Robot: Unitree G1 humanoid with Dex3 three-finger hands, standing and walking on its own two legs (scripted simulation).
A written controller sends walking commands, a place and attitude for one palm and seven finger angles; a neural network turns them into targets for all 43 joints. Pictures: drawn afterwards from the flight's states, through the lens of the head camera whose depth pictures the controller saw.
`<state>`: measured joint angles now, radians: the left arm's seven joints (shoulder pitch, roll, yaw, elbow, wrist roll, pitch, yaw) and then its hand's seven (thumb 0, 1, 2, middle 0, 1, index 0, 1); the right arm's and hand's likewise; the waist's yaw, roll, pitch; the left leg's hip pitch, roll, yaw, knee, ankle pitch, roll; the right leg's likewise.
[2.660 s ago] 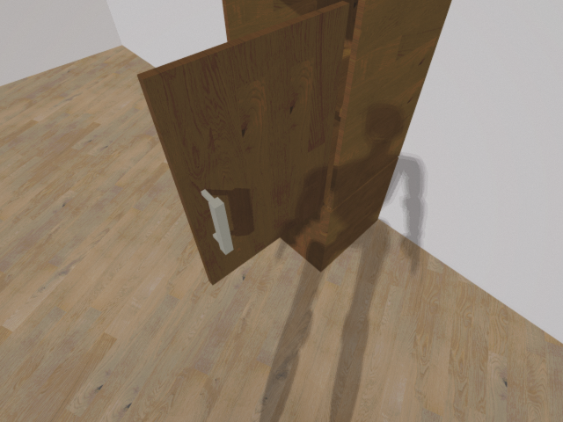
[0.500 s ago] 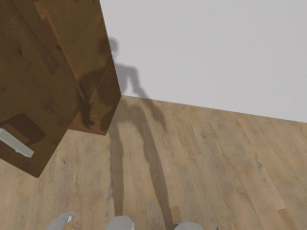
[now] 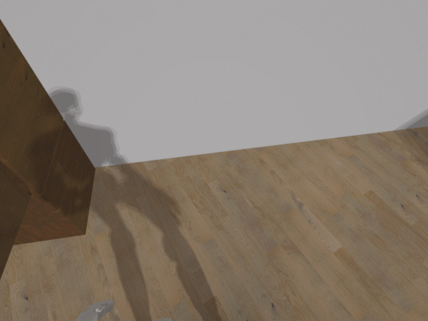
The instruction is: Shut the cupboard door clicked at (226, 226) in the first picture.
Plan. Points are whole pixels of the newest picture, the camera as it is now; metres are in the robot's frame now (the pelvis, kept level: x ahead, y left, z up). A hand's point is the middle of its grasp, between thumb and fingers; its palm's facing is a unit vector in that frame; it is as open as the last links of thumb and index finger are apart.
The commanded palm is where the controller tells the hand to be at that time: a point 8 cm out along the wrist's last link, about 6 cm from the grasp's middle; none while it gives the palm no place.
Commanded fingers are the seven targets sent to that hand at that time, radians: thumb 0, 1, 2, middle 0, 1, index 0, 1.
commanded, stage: walk to a spot facing it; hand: left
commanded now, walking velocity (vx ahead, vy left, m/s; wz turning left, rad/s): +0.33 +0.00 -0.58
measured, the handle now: out of the picture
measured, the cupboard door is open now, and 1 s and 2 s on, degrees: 87 87 87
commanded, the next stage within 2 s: turn to face it in 1.00 s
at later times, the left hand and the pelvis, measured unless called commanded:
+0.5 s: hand (157, 245) +0.30 +0.16 -0.14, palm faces -0.29 -0.94 -0.18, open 7.4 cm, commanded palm none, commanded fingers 0.00 0.90 0.90 -0.20 -0.30 -0.20 -0.30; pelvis +0.15 -0.01 +0.02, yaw -18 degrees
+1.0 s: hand (200, 193) +0.46 +0.06 -0.17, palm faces -0.39 -0.90 -0.19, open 7.3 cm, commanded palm none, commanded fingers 0.00 0.90 0.90 -0.20 -0.30 -0.20 -0.30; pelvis +0.36 -0.11 +0.00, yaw -26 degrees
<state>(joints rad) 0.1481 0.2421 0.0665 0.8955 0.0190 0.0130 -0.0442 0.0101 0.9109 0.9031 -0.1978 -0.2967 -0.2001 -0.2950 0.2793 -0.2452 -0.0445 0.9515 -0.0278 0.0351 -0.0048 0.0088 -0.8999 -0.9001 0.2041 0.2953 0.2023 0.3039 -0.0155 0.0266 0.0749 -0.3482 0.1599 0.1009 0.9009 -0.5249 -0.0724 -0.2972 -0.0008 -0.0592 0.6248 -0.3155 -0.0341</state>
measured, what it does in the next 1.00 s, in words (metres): walks ahead, turning right: left foot, then right foot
